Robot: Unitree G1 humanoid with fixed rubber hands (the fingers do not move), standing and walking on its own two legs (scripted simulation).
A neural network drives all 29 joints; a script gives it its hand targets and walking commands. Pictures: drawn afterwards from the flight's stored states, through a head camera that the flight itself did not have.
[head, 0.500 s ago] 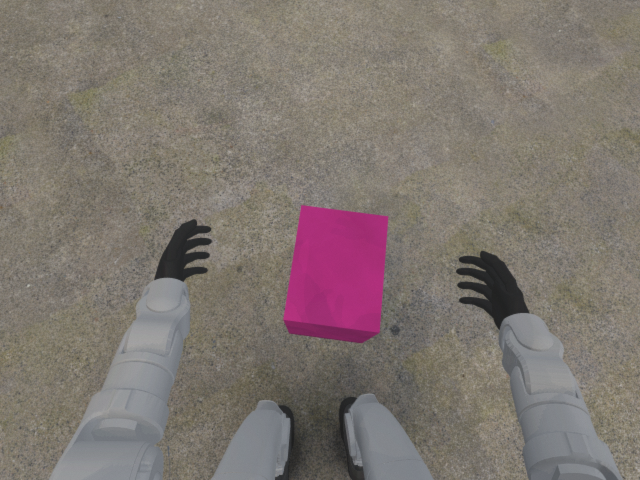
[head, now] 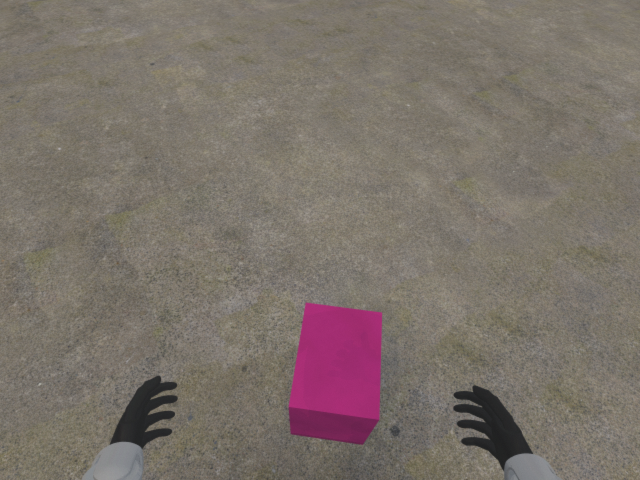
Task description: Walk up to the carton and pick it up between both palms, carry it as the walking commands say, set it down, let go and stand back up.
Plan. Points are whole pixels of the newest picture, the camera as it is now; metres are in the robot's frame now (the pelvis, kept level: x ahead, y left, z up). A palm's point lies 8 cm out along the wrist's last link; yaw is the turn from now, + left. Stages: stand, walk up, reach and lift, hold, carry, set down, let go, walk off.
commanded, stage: let go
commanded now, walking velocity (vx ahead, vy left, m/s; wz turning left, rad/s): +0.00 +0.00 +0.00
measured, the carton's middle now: (334, 375) +0.44 -0.09 -0.62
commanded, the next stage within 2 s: stand in 0.40 s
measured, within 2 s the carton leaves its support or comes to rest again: neither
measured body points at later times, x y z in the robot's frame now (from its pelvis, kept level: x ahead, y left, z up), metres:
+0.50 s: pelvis +0.00 -0.02 +0.00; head -0.01 -0.03 +0.45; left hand +0.18 +0.23 -0.07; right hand +0.14 -0.28 -0.08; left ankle -0.01 +0.08 -0.73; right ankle +0.00 -0.13 -0.73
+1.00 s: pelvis +0.02 -0.03 +0.00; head +0.02 -0.03 +0.45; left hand +0.23 +0.23 -0.06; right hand +0.14 -0.30 -0.10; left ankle -0.01 +0.08 -0.73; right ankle +0.00 -0.13 -0.73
